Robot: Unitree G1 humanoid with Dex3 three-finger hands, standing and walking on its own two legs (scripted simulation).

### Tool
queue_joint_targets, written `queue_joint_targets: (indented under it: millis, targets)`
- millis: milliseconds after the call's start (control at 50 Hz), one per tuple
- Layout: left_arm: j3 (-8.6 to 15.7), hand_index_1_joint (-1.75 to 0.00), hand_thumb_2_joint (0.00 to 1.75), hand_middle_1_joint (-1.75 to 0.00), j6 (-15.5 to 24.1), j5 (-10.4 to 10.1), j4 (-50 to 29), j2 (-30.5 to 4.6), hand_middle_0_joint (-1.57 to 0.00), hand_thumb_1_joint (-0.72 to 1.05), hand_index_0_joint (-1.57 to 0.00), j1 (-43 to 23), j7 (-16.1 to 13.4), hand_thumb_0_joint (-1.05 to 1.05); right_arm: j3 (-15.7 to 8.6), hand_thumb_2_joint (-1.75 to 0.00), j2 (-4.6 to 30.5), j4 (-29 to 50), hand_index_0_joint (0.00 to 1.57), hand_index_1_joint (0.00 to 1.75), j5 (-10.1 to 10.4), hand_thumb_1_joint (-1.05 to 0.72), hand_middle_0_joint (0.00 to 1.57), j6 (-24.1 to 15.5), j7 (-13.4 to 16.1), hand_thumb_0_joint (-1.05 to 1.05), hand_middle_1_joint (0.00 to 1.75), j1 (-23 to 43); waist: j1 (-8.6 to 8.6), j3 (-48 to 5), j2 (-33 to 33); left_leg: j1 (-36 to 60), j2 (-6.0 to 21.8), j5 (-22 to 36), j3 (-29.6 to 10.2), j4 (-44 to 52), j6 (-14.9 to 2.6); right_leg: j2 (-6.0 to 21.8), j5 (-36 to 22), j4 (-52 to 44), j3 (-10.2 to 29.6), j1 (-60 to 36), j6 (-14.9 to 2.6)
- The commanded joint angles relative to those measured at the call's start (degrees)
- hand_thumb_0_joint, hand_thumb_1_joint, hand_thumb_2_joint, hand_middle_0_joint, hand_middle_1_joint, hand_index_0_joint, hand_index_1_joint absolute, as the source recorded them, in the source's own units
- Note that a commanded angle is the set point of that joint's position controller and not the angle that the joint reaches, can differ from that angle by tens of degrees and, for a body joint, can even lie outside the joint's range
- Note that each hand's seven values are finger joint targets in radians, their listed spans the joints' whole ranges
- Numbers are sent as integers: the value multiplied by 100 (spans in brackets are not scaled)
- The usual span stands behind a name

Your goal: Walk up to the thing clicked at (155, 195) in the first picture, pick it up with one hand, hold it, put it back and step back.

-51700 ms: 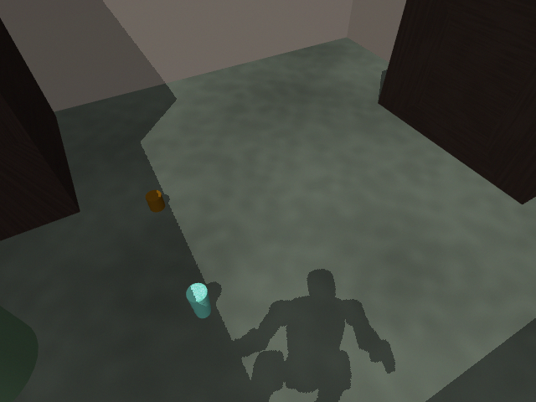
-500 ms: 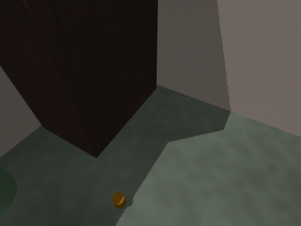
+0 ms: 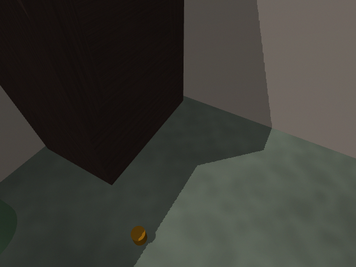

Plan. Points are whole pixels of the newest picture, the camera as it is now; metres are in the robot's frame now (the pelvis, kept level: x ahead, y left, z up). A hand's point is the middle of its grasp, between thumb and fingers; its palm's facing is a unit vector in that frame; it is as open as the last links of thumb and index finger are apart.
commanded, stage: stand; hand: left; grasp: from above
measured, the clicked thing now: (139, 235) +0.42 +0.23 -0.74
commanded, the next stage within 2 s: step back in 0.88 s
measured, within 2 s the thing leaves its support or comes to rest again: neither
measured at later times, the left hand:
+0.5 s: hand out of the picture +0.09 +0.24 -0.16, palm faces +0.00 -0.94 -0.34, open 7.4 cm
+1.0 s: hand out of the picture +0.08 +0.26 -0.16, palm faces +0.01 -0.93 -0.36, open 7.4 cm
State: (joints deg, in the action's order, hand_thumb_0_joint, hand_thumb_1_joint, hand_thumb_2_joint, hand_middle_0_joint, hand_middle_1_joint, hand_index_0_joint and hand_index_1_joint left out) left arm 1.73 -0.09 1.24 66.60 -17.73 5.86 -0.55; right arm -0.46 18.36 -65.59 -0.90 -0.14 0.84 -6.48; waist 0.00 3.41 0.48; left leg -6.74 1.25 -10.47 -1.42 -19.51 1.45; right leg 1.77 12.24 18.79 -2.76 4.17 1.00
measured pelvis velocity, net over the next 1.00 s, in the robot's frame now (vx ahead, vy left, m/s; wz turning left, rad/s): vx -0.02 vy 0.00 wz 0.00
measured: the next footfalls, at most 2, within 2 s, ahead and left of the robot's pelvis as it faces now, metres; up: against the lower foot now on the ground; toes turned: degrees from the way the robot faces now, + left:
right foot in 1.56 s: -0.12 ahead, -0.11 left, +0.00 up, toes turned -2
left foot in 1.92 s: -0.21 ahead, +0.14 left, +0.00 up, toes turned -2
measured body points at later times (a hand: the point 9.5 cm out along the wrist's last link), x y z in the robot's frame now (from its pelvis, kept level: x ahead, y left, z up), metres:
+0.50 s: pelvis +0.01 +0.00 +0.00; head +0.02 -0.01 +0.45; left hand +0.09 +0.29 -0.13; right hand +0.08 -0.30 -0.14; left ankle +0.00 +0.14 -0.75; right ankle -0.02 -0.13 -0.75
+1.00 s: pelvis -0.02 +0.00 -0.01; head +0.02 -0.01 +0.44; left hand +0.08 +0.30 -0.14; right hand +0.07 -0.31 -0.14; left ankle +0.00 +0.14 -0.75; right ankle -0.02 -0.13 -0.75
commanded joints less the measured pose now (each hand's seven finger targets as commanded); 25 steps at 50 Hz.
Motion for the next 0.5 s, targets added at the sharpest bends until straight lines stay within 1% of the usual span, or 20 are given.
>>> queue_joint_targets:
  millis: [0, 40, 60, 80, 120, 140, 160, 180, 200, 240, 260, 280, 300, 320, 360, 400, 420, 440, 460, 480]
  targets:
    - [205, -30, 90, -30, 145, -40, -340, -1168, -20, 90, -20, -166, -85, 0, -181, -90, 1149, 295, 20, 30, -7, -90, 20, -152, 73, 0, 30, 199, -36, -494, 36, 136, 576, 1441, -397, 193, -228, 590, -1217, -259, 488, -88, -150]
    - [212, -30, 90, -30, 148, -50, -361, -1184, -20, 90, -20, -207, -84, 0, -179, -90, 1153, 288, 20, 30, -11, -90, 20, -162, 74, 0, 30, 165, -14, -546, -21, 144, 570, 1467, -369, 189, -227, 599, -1319, -238, 489, -142, -154]
    - [205, -30, 90, -30, 144, -43, -345, -1157, -20, 90, -20, -195, -90, 0, -186, -90, 1171, 293, 20, 30, -5, -90, 20, -154, 73, 0, 30, 217, -33, -499, -6, 120, 571, 1452, -390, 200, -218, 581, -1263, -240, 443, -132, -139]
    - [210, -30, 90, -30, 146, -49, -357, -1177, -20, 90, -20, -219, -85, 0, -191, -90, 1204, 302, 20, 30, -10, -90, 20, -148, 76, 0, 30, 210, -21, -521, -10, 84, 561, 1309, -371, 213, -232, 589, -1172, -280, 476, -147, -129]
    - [216, -30, 90, -30, 140, -46, -343, -1199, -20, 90, -20, -231, -81, 0, -185, -90, 1182, 303, 20, 30, -9, -90, 20, -139, 72, 0, 30, 234, -24, -460, -14, 44, 557, 1188, -388, 252, -227, 588, -1054, -293, 469, -129, -135]
    - [208, -30, 90, -30, 142, -49, -348, -1188, -20, 90, -20, -237, -71, 0, -163, -90, 1154, 307, 20, 30, 2, -90, 20, -144, 65, 0, 30, 226, -16, -416, -9, 8, 553, 1209, -389, 275, -215, 597, -1077, -298, 476, -136, -133]
    - [229, -30, 90, -30, 140, -44, -358, -1223, -20, 90, -20, -251, -77, 0, -176, -90, 1177, 319, 20, 30, 2, -90, 20, -147, 70, 0, 30, 246, -29, -483, 10, 57, 568, 1233, -377, 251, -228, 603, -1106, -274, 469, -163, -144]
    - [220, -30, 90, -30, 143, -49, -349, -1218, -20, 90, -20, -225, -73, 0, -175, -90, 1176, 310, 20, 30, 0, -90, 20, -160, 70, 0, 30, 269, -47, -499, 9, 173, 587, 1412, -391, 221, -221, 613, -1230, -250, 475, -122, -160]
    - [221, -30, 90, -30, 146, -45, -360, -1204, -20, 90, -20, -248, -79, 0, -179, -90, 1181, 324, 20, 30, -5, -90, 20, -158, 68, 0, 30, 253, -30, -544, 21, 133, 586, 1523, -384, 206, -221, 609, -1322, -241, 440, -175, -152]
    - [220, -30, 90, -30, 149, -55, -372, -1222, -20, 90, -20, -228, -69, 0, -180, -90, 1204, 319, 20, 30, -3, -90, 20, -169, 69, 0, 30, 258, -43, -550, -12, 199, 585, 1473, -376, 227, -221, 604, -1274, -259, 457, -151, -154]
    - [205, -30, 90, -30, 148, -51, -353, -1191, -20, 90, -20, -243, -69, 0, -181, -90, 1219, 316, 20, 30, 10, -90, 20, -166, 64, 0, 30, 269, -19, -485, 30, 159, 574, 1461, -388, 225, -215, 598, -1269, -287, 461, -129, -134]
    - [217, -30, 90, -30, 153, -52, -370, -1226, -20, 90, -20, -258, -71, 0, -178, -90, 1200, 326, 20, 30, -1, -90, 20, -166, 62, 0, 30, 268, -28, -549, -49, 192, 597, 1462, -377, 209, -230, 617, -1294, -259, 454, -173, -150]
    - [221, -30, 90, -30, 146, -55, -374, -1237, -20, 90, -20, -281, -69, 0, -171, -90, 1181, 317, 20, 30, 1, -90, 20, -161, 62, 0, 30, 226, 1, -523, -64, 151, 574, 1407, -379, 264, -207, 607, -1227, -283, 461, -136, -143]
    - [215, -30, 90, -30, 143, -61, -365, -1223, -20, 90, -20, -251, -63, 0, -181, -90, 1229, 322, 20, 30, 6, -90, 20, -163, 63, 0, 30, 271, -29, -492, -10, 158, 579, 1326, -386, 258, -213, 597, -1134, -294, 461, -131, -149]
    - [206, -30, 90, -30, 154, -50, -394, -1215, -20, 90, -20, -246, -66, 0, -195, -90, 1237, 347, 20, 30, 2, -90, 20, -164, 63, 0, 30, 317, -44, -580, -27, 294, 614, 1578, -375, 186, -235, 618, -1367, -264, 454, -106, -168]
    - [215, -30, 90, -30, 162, -61, -407, -1253, -20, 90, -20, -288, -68, 0, -178, -90, 1194, 331, 20, 30, -4, -90, 20, -165, 57, 0, 30, 255, -4, -545, -37, 187, 583, 1589, -352, 221, -206, 617, -1442, -264, 460, -178, -165]
    - [198, -30, 90, -30, 162, -58, -399, -1220, -20, 90, -20, -233, -65, 0, -181, -90, 1221, 333, 20, 30, 12, -90, 20, -166, 52, 0, 30, 288, -28, -504, 49, 205, 581, 1428, -353, 236, -208, 614, -1320, -304, 475, -122, -147]
    - [212, -30, 90, -30, 167, -56, -404, -1290, -20, 90, -20, -244, -66, 0, -181, -90, 1190, 337, 20, 30, 4, -90, 20, -164, 45, 0, 30, 270, -11, -530, -37, 226, 595, 1453, -367, 239, -213, 620, -1317, -285, 469, -129, -165]
    - [207, -30, 90, -30, 164, -53, -408, -1255, -20, 90, -20, -241, -62, 0, -182, -90, 1221, 339, 20, 30, 11, -90, 20, -159, 47, 0, 30, 284, -9, -511, 35, 197, 580, 1336, -349, 245, -216, 603, -1214, -330, 476, -93, -144]
    - [213, -30, 90, -30, 172, -51, -428, -1288, -20, 90, -20, -278, -66, 0, -180, -90, 1201, 344, 20, 30, 0, -90, 20, -159, 46, 0, 30, 281, -9, -511, -50, 175, 599, 1394, -361, 239, -219, 620, -1293, -305, 478, -140, -157]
